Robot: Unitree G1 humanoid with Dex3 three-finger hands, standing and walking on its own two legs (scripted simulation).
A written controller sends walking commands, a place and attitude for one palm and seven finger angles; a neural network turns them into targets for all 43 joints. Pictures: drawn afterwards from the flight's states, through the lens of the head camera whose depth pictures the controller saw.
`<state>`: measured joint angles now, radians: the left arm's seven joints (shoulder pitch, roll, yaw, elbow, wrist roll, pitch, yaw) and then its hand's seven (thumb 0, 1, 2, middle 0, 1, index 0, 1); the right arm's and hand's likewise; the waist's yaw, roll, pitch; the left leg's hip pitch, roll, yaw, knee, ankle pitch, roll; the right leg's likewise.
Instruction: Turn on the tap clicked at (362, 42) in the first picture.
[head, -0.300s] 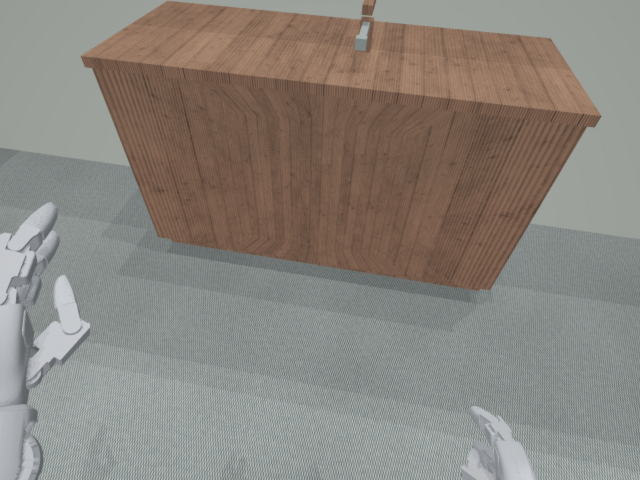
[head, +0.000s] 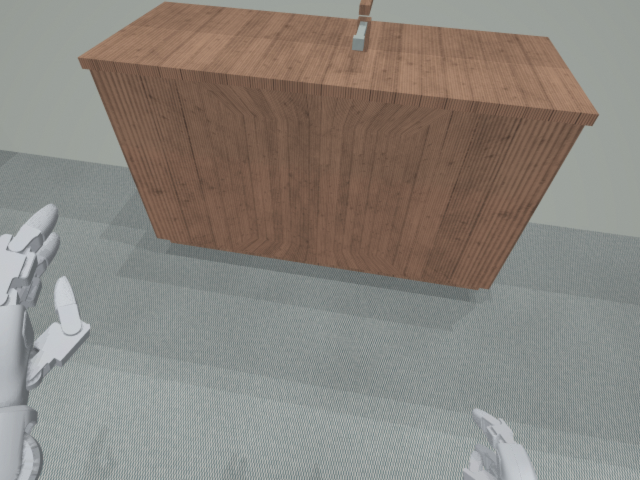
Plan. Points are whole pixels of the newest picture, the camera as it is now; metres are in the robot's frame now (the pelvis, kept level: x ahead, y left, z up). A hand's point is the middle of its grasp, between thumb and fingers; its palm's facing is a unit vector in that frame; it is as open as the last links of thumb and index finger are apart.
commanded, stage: look at it before walking up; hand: left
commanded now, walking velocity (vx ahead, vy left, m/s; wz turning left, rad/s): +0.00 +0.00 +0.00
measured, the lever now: (358, 42) +1.08 -0.03 +0.11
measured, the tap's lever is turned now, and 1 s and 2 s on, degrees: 0 0 0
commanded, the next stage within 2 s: walk to a spot facing it in 0.10 s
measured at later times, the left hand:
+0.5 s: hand (80, 316) +0.22 +0.25 +0.16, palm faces +0.45 -0.81 -0.38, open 7.4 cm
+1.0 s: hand (141, 216) +0.36 +0.24 +0.17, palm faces +0.43 -0.74 -0.51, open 7.4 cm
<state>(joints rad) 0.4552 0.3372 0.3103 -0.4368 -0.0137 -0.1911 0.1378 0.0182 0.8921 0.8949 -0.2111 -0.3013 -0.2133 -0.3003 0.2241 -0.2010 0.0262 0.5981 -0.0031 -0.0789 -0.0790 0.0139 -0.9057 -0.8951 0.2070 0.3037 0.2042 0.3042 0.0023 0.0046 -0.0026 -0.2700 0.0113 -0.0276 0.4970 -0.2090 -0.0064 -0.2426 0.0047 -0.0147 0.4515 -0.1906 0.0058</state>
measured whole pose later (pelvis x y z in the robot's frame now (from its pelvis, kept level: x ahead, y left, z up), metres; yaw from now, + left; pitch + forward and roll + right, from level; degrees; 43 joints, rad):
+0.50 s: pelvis +0.02 +0.00 -0.01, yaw +2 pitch -1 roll -1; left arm 0.47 0.35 0.34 -0.46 0.00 -0.20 0.16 0.02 0.89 0.89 -0.21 -0.30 -0.21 -0.30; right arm 0.28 -0.21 0.01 0.62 -0.01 -0.07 -0.09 0.01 -0.91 -0.90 0.21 0.30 0.20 0.30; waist -0.02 0.01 -0.05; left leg -0.33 0.01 -0.04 0.67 -0.34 0.01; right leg -0.29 -0.01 -0.05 0.63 -0.33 -0.01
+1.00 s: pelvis +0.16 -0.02 -0.02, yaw +6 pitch -1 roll -1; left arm 0.48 0.43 0.39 -0.50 -0.01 -0.20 0.12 0.02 0.89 0.89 -0.21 -0.30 -0.21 -0.30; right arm 0.25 -0.14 0.02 0.61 -0.01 -0.10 -0.07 0.01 -0.90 -0.89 0.21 0.30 0.21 0.30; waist -0.02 0.03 0.05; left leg -0.12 0.09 0.04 0.63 -0.46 -0.03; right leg -0.39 -0.06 -0.19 0.57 -0.21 0.00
